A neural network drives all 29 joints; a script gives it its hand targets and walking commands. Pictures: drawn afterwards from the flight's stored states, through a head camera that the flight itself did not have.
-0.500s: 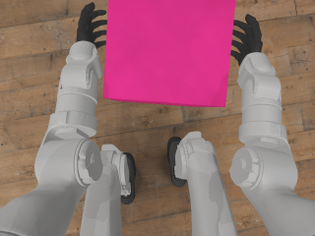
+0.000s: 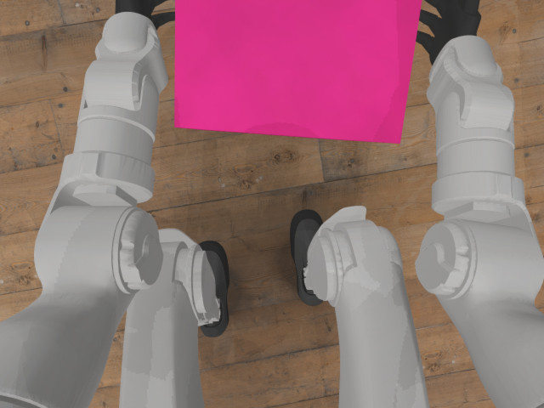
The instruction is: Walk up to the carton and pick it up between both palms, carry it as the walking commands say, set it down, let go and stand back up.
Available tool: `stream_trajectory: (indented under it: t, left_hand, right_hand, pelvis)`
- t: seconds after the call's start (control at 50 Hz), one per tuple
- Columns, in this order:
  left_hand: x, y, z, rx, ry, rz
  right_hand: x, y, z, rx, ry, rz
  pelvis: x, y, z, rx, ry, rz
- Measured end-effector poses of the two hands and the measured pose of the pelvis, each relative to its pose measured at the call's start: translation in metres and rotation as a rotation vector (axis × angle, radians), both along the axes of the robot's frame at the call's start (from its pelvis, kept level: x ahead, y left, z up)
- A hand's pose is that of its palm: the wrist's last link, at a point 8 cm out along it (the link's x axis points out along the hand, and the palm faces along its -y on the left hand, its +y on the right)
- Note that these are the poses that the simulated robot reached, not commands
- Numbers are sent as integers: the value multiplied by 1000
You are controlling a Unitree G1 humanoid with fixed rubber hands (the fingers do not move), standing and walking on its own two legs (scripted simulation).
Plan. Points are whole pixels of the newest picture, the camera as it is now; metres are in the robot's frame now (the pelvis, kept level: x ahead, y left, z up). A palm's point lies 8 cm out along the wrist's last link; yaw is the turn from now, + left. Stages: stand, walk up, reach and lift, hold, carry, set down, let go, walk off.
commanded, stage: set down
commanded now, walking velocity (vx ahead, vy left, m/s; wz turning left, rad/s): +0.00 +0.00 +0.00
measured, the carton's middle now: (287, 41) +0.55 -0.10 -0.24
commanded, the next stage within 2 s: none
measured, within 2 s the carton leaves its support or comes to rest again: rests again in 0.28 s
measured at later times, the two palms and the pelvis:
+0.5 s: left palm (152, 27) +0.57 +0.08 -0.19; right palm (426, 43) +0.51 -0.27 -0.18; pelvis +0.00 +0.00 -0.04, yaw +0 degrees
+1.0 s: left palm (151, 27) +0.58 +0.08 -0.19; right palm (427, 43) +0.51 -0.28 -0.19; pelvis -0.01 +0.01 -0.05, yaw +1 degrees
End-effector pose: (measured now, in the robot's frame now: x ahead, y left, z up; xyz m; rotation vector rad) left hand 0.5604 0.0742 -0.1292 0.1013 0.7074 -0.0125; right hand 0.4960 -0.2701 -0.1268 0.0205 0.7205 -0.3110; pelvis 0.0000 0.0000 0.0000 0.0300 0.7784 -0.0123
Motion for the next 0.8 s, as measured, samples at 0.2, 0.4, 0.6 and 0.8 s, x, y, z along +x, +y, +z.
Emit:
stream_trajectory:
  t: [0.2,0.4,0.6,0.8]
  left_hand:
    - [5,-3,-36,3,12,-5]
    - [13,1,-60,19,23,1]
    - [14,1,-61,12,19,-4]
    - [15,2,-63,-9,16,-10]
  right_hand:
    - [4,-3,-35,3,12,6]
    - [14,-1,-55,27,-6,24]
    - [14,-2,-56,34,-16,27]
    - [15,-3,-59,50,-27,40]
  pelvis:
    - [0,2,-20,-1,-37,0]
    - [-1,2,-37,0,-78,3]
    - [-3,3,-42,-2,-101,8]
    - [-5,4,-44,-6,-118,15]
